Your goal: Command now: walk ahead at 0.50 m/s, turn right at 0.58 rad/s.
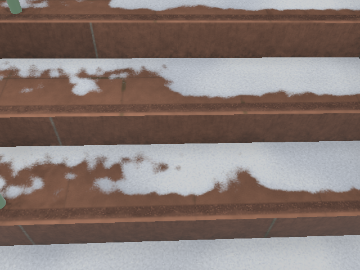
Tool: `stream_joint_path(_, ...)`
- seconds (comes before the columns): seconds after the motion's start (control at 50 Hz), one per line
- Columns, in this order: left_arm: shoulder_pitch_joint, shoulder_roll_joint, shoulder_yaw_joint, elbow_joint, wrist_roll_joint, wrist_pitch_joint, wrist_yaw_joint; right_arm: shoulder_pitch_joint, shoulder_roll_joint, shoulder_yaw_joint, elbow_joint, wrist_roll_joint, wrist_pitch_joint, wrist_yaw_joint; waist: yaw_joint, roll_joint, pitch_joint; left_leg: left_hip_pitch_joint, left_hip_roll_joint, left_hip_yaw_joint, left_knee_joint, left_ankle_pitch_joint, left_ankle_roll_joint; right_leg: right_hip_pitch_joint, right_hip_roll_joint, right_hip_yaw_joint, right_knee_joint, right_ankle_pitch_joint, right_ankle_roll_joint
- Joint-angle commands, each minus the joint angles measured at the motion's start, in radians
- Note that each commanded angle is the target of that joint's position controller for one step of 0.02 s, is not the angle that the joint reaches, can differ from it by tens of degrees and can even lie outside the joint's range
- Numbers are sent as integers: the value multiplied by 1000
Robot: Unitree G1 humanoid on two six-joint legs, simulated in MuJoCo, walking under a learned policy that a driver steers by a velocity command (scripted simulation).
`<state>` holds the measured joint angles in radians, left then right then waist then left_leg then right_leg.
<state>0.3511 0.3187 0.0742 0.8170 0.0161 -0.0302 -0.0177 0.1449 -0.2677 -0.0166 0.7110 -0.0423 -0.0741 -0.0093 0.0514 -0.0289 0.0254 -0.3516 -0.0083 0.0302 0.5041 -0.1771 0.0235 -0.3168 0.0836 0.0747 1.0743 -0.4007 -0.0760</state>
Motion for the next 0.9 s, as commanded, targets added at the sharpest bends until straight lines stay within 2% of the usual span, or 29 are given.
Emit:
stream_joint_path(0.02, -12, 61, 8, -63, 22, 11, -21, 124, -95, -33, 0, 11, -15, -4, -53, 134, -21, 248, 272, -278, -295, 41, 109, -271, -117, 3, 63, 77, 23)
stream_joint_path(0.08, -60, 38, 0, -81, 20, 24, -34, 157, -103, -41, 31, 26, -39, 6, -45, 135, -29, 258, 274, -165, -320, 228, 127, -310, -129, -9, 58, 136, 35)
stream_joint_path(0.16, -201, 20, -11, -127, 25, 23, -47, 188, -107, -48, 65, 25, -40, 7, -63, 122, 8, 283, 264, -36, -361, 287, 134, -391, -151, -40, -61, 256, 57)
stream_joint_path(0.22, -273, -14, -30, -148, 20, 12, -55, 171, -114, -51, 82, 29, -38, 4, -58, 125, 33, 244, 220, 102, -317, 512, 101, -277, -135, -108, -288, 355, 52)
stream_joint_path(0.26, -305, -17, -35, -154, 23, 7, -57, 187, -131, -55, 96, 32, -35, -3, -70, 136, 21, 262, 215, 145, -268, 620, 76, -194, -104, -158, -398, 368, 37)
stream_joint_path(0.3, -284, 2, -30, -153, 32, 5, -54, 200, -154, -62, 111, 36, -23, -13, -60, 155, -8, 320, 230, 158, -170, 760, 58, -143, -73, -178, -453, 316, 9)
stream_joint_path(0.32, -255, 17, -25, -146, 35, 5, -45, 202, -162, -65, 117, 37, -14, -21, -49, 162, -29, 351, 239, 159, -97, 833, 49, -112, -52, -183, -484, 269, -9)
stream_joint_path(0.34, -186, 35, -17, -129, 40, -3, -38, 203, -170, -68, 120, 39, 0, -27, -26, 155, -67, 366, 235, 165, 32, 847, 43, -49, -23, -184, -534, 254, -29)
stream_joint_path(0.36, -71, 53, -6, -89, 54, -15, -30, 189, -180, -70, 113, 42, 9, -28, 26, 111, -138, 314, 198, 178, 228, 734, 19, 103, 0, -171, -622, 349, -51)
stream_joint_path(0.38, 28, 128, 15, -68, 63, -28, -19, 212, -157, -63, 91, 38, 10, -22, 60, -5, -223, 108, 149, 182, 499, 331, -16, 336, -144, -13, -609, 709, -85)
stream_joint_path(0.4, 8, 257, 46, -89, 44, -20, -6, 333, -41, -38, 52, 43, 21, -13, -38, -226, -331, -234, -18, 144, 866, -520, -63, 613, -467, 375, -494, 1426, -263)
stream_joint_path(0.42, 62, 234, 58, -102, -17, -4, 5, 293, -108, -47, 71, 19, 40, -16, 37, -74, -468, -230, 1, -44, 926, -450, -59, 600, -465, 403, -549, 1405, -323)
stream_joint_path(0.44, -31, 189, 47, -113, -25, 6, 15, 243, -96, -43, 61, 29, 48, -18, -1, -40, -347, -252, 47, -67, 904, -355, -57, 478, -426, 328, -596, 1198, -303)
stream_joint_path(0.46, -118, 108, 23, -122, -24, 12, 22, 188, -90, -36, 67, 21, 48, -21, -31, 32, -220, -239, 84, -61, 804, -295, -59, 329, -377, 259, -670, 1002, -258)
stream_joint_path(0.48, -165, 59, 3, -120, -22, 14, 28, 170, -90, -35, 72, 10, 56, -22, -58, 26, -146, -204, 99, -56, 726, -264, -59, 233, -330, 222, -712, 909, -211)
stream_joint_path(0.5, -195, 28, -12, -119, -18, 13, 33, 200, -88, -33, 90, 2, 72, -22, -78, -1, -131, -129, 97, -47, 679, -240, -59, 154, -302, 170, -741, 895, -189)
stream_joint_path(0.52, -194, 22, -19, -107, -9, 7, 33, 223, -78, -30, 109, 2, 87, -21, -85, -15, -143, -62, 82, -36, 654, -218, -55, 107, -291, 129, -751, 928, -173)
stream_joint_path(0.56, -189, 18, -30, -75, 5, -10, 32, 240, -51, -24, 129, 16, 101, -19, -97, -21, -168, 22, 69, -42, 565, -186, -50, 70, -279, 68, -767, 933, -149)
stream_joint_path(0.62, -196, 3, -48, -27, 11, -21, 38, 201, -42, -20, 155, 17, 118, -20, -87, -62, -133, 81, 62, -61, 366, -146, -46, 45, -262, 30, -825, 650, -96)
stream_joint_path(0.66, -200, 28, -46, -11, 15, -14, 44, 148, -56, -23, 155, 19, 126, -21, -65, -87, -98, 95, 44, -56, 291, -143, -42, 34, -263, 39, -861, 400, -82)
stream_joint_path(0.7, -202, 61, -36, -3, 11, -1, 50, 113, -72, -29, 149, 17, 126, -19, -54, -91, -63, 67, 30, -48, 266, -179, -37, 45, -284, 71, -875, 212, -100)
stream_joint_path(0.76, -187, 73, -26, 10, 4, 16, 61, 89, -66, -31, 142, 18, 112, -16, -42, -65, -27, 16, 21, -33, 239, -254, -27, 99, -323, 105, -848, 173, -140)
stream_joint_path(0.78, -172, 74, -23, 15, 4, 24, 61, 111, -57, -31, 148, 31, 107, -13, -40, -72, -26, 10, 20, -25, 226, -267, -21, 126, -326, 99, -824, 220, -147)
stream_joint_path(0.82, -167, 74, -16, 21, -3, 30, 64, 134, -37, -27, 154, 29, 100, -12, -47, -54, -44, 34, 8, -2, 159, -253, -9, 160, -346, 91, -773, 342, -153)
stream_joint_path(0.84, -175, 77, -11, 20, 4, 34, 64, 136, -37, -28, 155, 26, 93, -9, -53, -46, -57, 63, -3, 9, 105, -237, -3, 164, -340, 69, -745, 399, -138)
stream_joint_path(0.86, -182, 85, -6, 21, 2, 37, 66, 155, -32, -26, 157, 27, 87, -8, -69, -46, -63, 108, -6, 10, 11, -173, 8, 155, -334, 45, -710, 440, -116)
stream_joint_path(0.88, -175, 91, 0, 27, 5, 39, 67, 150, -53, -30, 153, 29, 80, -11, -70, -22, -53, 140, 4, -31, -95, -97, 25, 130, -311, 15, -672, 420, -74)
stream_joint_path(0.9, -177, 71, -4, 15, 0, 38, 72, 157, -107, -41, 145, 8, 70, -19, -61, 81, -59, 179, 100, -180, -192, -50, 56, 66, -260, -34, -572, 326, -23)
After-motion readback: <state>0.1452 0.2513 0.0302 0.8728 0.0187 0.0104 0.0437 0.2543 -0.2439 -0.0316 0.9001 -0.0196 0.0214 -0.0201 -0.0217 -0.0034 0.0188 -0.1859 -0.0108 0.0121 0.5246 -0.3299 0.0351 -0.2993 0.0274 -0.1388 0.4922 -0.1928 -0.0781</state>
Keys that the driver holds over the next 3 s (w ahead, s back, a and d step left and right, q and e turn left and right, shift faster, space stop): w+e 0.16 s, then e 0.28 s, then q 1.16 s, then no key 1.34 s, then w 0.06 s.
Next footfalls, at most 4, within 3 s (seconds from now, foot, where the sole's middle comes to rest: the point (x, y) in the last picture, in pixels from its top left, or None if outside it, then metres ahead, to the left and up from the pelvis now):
0.38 right None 0.31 -0.13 -0.77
0.90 left None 0.27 0.06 -0.77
1.32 right None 0.27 -0.16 -0.77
1.76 left None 0.17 0.05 -0.77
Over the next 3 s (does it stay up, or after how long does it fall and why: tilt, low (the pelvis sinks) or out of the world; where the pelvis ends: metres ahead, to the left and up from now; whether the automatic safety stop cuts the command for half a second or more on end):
stays up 0.17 -0.08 0.01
